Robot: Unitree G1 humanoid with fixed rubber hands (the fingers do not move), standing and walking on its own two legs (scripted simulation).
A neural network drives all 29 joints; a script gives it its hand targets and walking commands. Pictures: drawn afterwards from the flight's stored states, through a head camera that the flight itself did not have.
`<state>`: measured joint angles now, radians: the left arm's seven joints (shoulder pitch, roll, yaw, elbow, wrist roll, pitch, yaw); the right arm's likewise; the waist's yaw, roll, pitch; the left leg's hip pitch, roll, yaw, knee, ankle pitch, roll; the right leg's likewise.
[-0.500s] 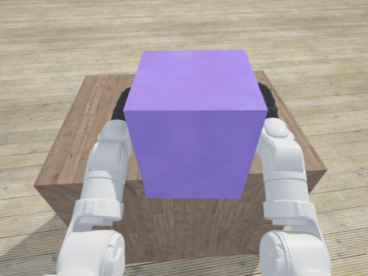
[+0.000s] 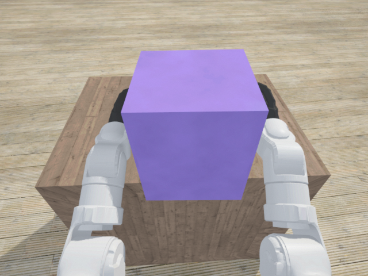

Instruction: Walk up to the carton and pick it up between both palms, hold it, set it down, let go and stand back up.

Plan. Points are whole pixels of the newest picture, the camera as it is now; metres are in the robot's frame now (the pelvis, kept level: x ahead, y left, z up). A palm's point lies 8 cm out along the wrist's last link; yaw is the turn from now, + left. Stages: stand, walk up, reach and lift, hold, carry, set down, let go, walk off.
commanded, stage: hold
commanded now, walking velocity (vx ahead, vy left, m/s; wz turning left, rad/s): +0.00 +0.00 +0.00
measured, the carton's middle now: (192, 127) +0.38 +0.00 +0.16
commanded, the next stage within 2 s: none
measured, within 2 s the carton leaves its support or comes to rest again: neither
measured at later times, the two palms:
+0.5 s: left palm (118, 120) +0.38 +0.15 +0.18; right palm (264, 115) +0.39 -0.15 +0.19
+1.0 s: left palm (116, 120) +0.38 +0.16 +0.18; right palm (260, 113) +0.39 -0.14 +0.19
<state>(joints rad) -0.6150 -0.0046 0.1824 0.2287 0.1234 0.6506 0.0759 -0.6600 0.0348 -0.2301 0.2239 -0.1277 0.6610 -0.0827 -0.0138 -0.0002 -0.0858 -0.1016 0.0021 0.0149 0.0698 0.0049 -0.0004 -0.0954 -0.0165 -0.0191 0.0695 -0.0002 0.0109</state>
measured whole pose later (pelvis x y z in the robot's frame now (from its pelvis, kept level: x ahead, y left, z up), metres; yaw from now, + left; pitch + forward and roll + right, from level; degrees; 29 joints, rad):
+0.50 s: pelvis +0.00 +0.00 +0.00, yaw +0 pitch +2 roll +0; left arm -0.65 -0.01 0.21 0.25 0.14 0.65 0.07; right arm -0.71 0.02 -0.24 0.27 -0.14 0.65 -0.07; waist 0.00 0.00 -0.09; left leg -0.09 0.00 0.02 0.04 0.02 0.00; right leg -0.09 -0.01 -0.01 0.04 0.01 0.01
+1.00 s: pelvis +0.00 +0.00 +0.00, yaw +0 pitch +4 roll +0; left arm -0.69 -0.01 0.24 0.34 0.16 0.59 0.06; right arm -0.75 0.03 -0.27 0.36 -0.16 0.59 -0.06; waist 0.01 0.00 -0.12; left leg -0.13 0.00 0.02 0.02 0.04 0.00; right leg -0.12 -0.02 -0.02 0.02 0.03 0.01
